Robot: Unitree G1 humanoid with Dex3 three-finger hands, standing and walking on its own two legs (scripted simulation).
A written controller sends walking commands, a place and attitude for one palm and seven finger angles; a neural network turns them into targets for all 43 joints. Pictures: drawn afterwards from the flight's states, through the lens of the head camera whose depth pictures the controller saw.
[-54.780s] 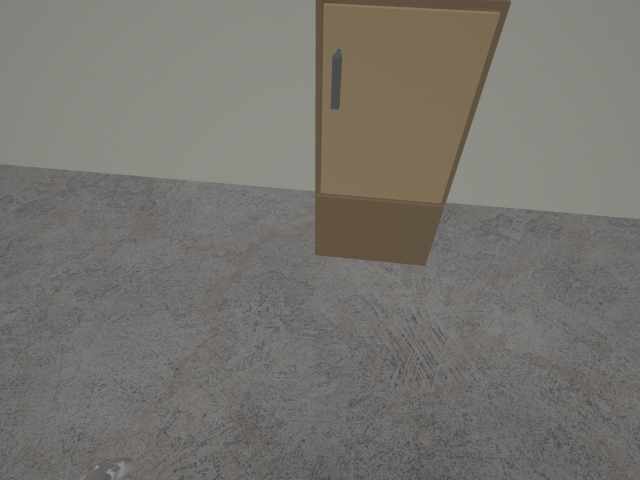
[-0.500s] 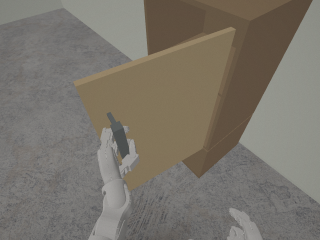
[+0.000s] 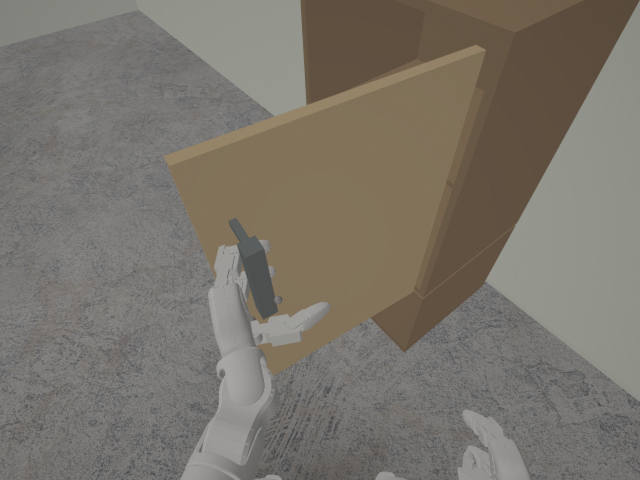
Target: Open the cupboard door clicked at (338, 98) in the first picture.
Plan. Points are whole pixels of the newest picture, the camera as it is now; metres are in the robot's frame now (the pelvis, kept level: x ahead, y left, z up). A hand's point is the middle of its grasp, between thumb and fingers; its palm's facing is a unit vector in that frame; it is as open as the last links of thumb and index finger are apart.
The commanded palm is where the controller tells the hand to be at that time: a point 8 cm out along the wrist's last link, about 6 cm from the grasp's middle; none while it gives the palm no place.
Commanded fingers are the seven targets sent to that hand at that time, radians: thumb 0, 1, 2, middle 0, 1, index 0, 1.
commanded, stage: open thumb and fingers to let go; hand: left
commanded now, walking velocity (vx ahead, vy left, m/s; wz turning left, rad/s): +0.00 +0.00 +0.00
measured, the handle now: (252, 269) +0.36 +0.10 +0.07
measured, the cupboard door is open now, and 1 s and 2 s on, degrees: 84 86 86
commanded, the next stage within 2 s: slide the hand sideways off the handle in 0.36 s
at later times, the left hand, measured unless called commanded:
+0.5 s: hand (278, 305) +0.31 +0.07 +0.06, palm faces +0.27 -0.96 -0.02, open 14.8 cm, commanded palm +0.28 +0.10 +0.06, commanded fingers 0.00 -0.50 0.30 -0.15 -0.30 -0.15 -0.30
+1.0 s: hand (259, 343) +0.27 +0.08 +0.06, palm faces -0.15 -0.99 -0.01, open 16.1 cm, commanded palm +0.25 +0.15 +0.06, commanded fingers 0.00 -0.50 0.30 -0.15 -0.30 -0.15 -0.30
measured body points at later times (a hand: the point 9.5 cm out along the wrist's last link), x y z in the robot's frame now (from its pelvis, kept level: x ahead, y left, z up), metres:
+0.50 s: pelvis -0.01 +0.02 -0.01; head +0.02 +0.01 +0.44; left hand +0.29 +0.12 +0.06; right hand +0.16 -0.19 -0.11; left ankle +0.01 +0.13 -0.68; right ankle +0.03 -0.08 -0.68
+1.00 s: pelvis -0.01 +0.03 -0.01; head +0.03 +0.02 +0.44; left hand +0.27 +0.14 +0.06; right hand +0.16 -0.20 -0.09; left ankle +0.01 +0.13 -0.68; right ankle +0.03 -0.08 -0.68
